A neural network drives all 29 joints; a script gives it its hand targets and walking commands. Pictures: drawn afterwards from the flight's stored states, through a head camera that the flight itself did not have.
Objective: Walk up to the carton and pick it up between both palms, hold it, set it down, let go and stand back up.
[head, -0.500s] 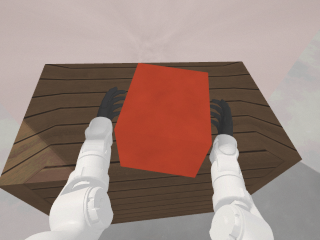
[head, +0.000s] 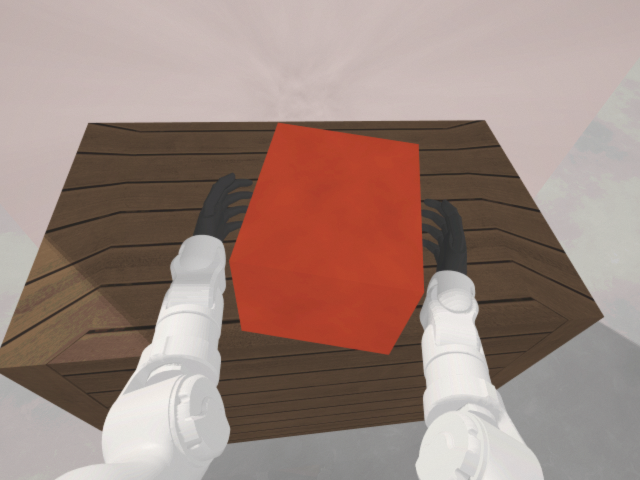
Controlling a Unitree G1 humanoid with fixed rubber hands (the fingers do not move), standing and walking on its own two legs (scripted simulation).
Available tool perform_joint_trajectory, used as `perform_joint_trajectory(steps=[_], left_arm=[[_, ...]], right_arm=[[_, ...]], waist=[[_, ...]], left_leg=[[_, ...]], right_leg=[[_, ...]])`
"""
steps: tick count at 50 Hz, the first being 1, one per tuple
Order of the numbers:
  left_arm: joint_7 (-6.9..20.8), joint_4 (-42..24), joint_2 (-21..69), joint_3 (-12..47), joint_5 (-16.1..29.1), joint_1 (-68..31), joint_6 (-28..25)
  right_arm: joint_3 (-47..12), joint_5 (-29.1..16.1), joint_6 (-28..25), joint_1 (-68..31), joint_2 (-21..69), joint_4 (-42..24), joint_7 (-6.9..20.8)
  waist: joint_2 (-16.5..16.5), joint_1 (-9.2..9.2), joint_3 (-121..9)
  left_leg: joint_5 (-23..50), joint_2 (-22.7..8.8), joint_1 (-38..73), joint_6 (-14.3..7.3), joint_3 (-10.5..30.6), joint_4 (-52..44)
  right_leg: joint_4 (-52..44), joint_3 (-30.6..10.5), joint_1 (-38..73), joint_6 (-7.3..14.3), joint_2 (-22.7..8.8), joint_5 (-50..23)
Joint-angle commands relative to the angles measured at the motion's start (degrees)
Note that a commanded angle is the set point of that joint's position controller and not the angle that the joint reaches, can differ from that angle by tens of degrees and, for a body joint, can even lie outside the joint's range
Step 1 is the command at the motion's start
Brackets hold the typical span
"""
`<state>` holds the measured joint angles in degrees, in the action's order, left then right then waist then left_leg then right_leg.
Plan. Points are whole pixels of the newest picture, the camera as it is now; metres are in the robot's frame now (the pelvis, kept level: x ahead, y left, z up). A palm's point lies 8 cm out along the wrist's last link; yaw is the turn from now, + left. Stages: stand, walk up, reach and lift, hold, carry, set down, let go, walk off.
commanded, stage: set down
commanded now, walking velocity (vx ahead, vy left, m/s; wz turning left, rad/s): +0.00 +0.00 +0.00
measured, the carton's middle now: (331, 235) +0.45 +0.00 +0.00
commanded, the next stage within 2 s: none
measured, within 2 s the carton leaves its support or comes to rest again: neither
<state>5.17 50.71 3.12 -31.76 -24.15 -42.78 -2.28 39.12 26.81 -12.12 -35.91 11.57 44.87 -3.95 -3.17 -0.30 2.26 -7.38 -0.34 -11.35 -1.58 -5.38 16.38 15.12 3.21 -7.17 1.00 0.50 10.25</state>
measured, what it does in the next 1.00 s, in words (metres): stands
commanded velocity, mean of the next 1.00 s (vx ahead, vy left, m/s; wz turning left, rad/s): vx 0.00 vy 0.00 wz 0.00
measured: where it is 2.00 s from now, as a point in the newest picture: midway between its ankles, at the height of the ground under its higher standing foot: outside the picture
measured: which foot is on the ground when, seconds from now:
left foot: down 0.00-1.00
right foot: down 0.00-1.00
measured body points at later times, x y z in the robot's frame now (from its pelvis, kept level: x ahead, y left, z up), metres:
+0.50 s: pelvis +0.00 +0.00 +0.00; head +0.04 +0.03 +0.45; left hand +0.41 +0.16 +0.05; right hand +0.38 -0.15 +0.06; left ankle +0.01 +0.10 -0.75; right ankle -0.03 -0.10 -0.75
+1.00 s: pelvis -0.01 +0.00 -0.01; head +0.06 +0.03 +0.44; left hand +0.43 +0.16 +0.03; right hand +0.40 -0.16 +0.03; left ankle +0.01 +0.10 -0.75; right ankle -0.03 -0.10 -0.75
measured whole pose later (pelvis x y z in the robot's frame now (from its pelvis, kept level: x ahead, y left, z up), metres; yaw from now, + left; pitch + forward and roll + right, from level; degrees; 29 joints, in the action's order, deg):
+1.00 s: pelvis -0.01 +0.00 -0.01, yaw -2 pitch +11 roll -1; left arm -2.3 66.1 -6.4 -20.0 -12.7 -47.6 -8.7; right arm 25.8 13.1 -12.2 -42.4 2.4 61.1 -6.2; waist -2.6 0.5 -3.6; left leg -9.9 -2.6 -24.8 -1.7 -7.1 24.1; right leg 20.4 2.5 -20.2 1.2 1.7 10.8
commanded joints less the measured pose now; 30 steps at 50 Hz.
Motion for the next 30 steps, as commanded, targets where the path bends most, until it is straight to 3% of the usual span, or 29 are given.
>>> perform_joint_trajectory(steps=[1, 2, 4, 5, 6, 8, 10, 11, 14, 16, 17, 18, 20, 21, 25, 27, 30], left_arm=[[3.9, -0.9, 20.3, 11.9, -0.9, -30.7, -1.1], [3.9, -1.2, 20.9, 12.2, -0.8, -30.1, -0.9], [4.1, -1.5, 20.4, 11.1, -1.8, -29.2, -0.4], [4.2, -1.5, 20.3, 11.9, -2.0, -29.0, -0.2], [4.4, -1.6, 20.0, 11.4, -2.4, -29.1, -0.3], [4.3, -1.9, 20.2, 11.0, -2.3, -28.7, -0.5], [4.5, -1.6, 20.0, 11.3, -2.4, -27.8, -0.6], [4.4, -1.4, 19.5, 10.4, -2.7, -27.6, -0.9], [4.2, -1.9, 18.8, 10.3, -3.3, -26.9, -0.9], [3.8, -2.4, 18.5, 10.4, -3.1, -27.5, -1.1], [3.6, -2.1, 18.2, 9.9, -3.2, -27.2, -1.0], [3.6, -1.9, 18.7, 8.8, -3.6, -26.6, -1.0], [3.6, -1.9, 17.4, 7.9, -4.4, -26.2, -1.1], [3.7, -1.2, 17.5, 7.6, -4.5, -25.5, -0.8], [3.6, -0.6, 17.5, 7.4, -3.6, -26.8, -1.4], [3.8, -0.7, 16.8, 6.6, -5.1, -27.1, -1.4], [3.1, -0.6, 15.4, 5.6, -5.2, -26.8, -0.7]], right_arm=[[-16.9, 2.8, -1.3, -29.4, 21.7, 1.6, 7.0], [-17.0, 3.2, -1.2, -29.3, 22.0, 1.0, 7.0], [-18.1, 2.6, -1.2, -28.7, 22.0, 1.1, 7.1], [-17.7, 2.2, -1.0, -29.0, 21.9, 1.5, 7.2], [-18.3, 2.1, -0.9, -28.1, 21.7, 0.8, 7.1], [-17.3, 2.6, -1.1, -28.5, 22.1, 2.4, 7.0], [-16.8, 3.2, -1.2, -26.5, 21.0, 1.2, 6.8], [-16.2, 2.7, -1.1, -27.4, 21.1, 1.8, 6.7], [-15.8, 2.8, -0.7, -27.6, 20.9, 1.5, 7.1], [-15.2, 3.3, -1.0, -27.0, 20.0, 0.8, 7.2], [-14.3, 3.8, -0.8, -27.2, 18.7, 1.7, 6.8], [-15.0, 3.4, -0.7, -26.4, 19.7, 1.6, 6.8], [-13.6, 3.9, -0.2, -26.2, 19.2, 2.1, 6.7], [-14.4, 3.7, 0.0, -25.3, 19.6, 2.0, 6.7], [-13.2, 4.3, 0.1, -26.7, 19.3, 1.2, 6.9], [-12.8, 5.0, 0.5, -26.3, 19.2, 2.1, 6.8], [-10.8, 5.0, 0.7, -26.0, 16.3, 2.3, 6.2]], waist=[[3.2, 0.55, -27.2], [3.0, 0.78, -26.5], [3.3, -0.96, -25.6], [3.5, -0.13, -25.3], [3.3, -0.92, -26.1], [4.2, -0.43, -25.2], [3.2, 0.33, -25.4], [5.2, -0.4, -25.2], [4.1, -0.5, -23.8], [4.6, -0.18, -24.7], [3.8, 0.77, -24.5], [3.1, -0.58, -24.0], [5.0, -0.02, -22.7], [4.6, -0.77, -23.1], [2.5, -0.51, -23.8], [4.2, -0.11, -22.9], [4.2, -0.16, -21.4]], left_leg=[[13.9, -1.9, 12.5, 1.5, -1.7, 0.4], [13.3, -1.8, 12.4, 1.7, -1.7, 0.3], [14.1, -1.8, 12.5, 1.5, -1.6, 0.4], [13.8, -1.2, 11.9, 1.4, -1.7, -0.2], [14.5, -1.2, 11.9, 0.9, -1.9, 0.2], [15.3, -1.2, 11.9, 1.7, -2.1, 0.8], [15.2, -1.4, 12.0, 1.6, -2.0, 0.5], [13.6, -1.4, 11.0, 1.3, -2.4, 0.5], [11.7, -1.3, 10.2, 1.1, -2.3, 0.1], [15.0, -1.5, 12.7, 1.5, -2.2, 1.2], [14.6, -1.4, 13.0, 1.4, -1.9, 1.2], [14.7, -1.5, 13.0, 1.1, -1.6, 1.6], [14.3, -1.6, 11.9, 1.2, -1.7, 1.0], [13.9, -1.5, 11.7, 1.0, -1.7, 0.8], [14.0, -1.7, 11.1, 0.8, -2.0, 0.8], [12.8, -1.5, 10.8, 0.7, -1.8, 0.4], [12.9, -1.7, 12.8, 1.4, -1.5, 1.1]], right_leg=[[0.5, 2.9, 5.4, -4.5, -0.3, -14.0], [0.4, 3.1, 4.7, -4.3, -0.5, -13.5], [0.7, 2.7, 5.8, -4.5, -0.5, -14.6], [0.1, 2.4, 6.8, -4.3, -0.3, -14.2], [0.4, 2.7, 6.5, -4.9, -0.5, -14.6], [0.3, 2.4, 5.6, -4.0, 0.2, -14.5], [0.3, 2.9, 5.9, -4.5, -0.2, -14.4], [0.2, 3.2, 5.1, -4.3, -0.1, -12.3], [0.3, 2.3, 4.7, -4.0, -0.2, -10.8], [0.6, 2.8, 2.8, -4.0, 0.2, -10.6], [-0.4, 3.2, 3.1, -4.2, 0.6, -10.4], [0.0, 2.6, 2.6, -4.1, 0.1, -10.7], [-0.2, 2.7, 2.5, -4.1, 0.5, -9.3], [-0.2, 2.4, 3.0, -4.1, 0.1, -10.3], [0.3, 2.3, 2.8, -4.5, -0.1, -11.0], [0.0, 2.3, 2.7, -4.0, -0.1, -8.9], [-0.9, 2.5, 0.3, -3.8, 0.5, -6.3]])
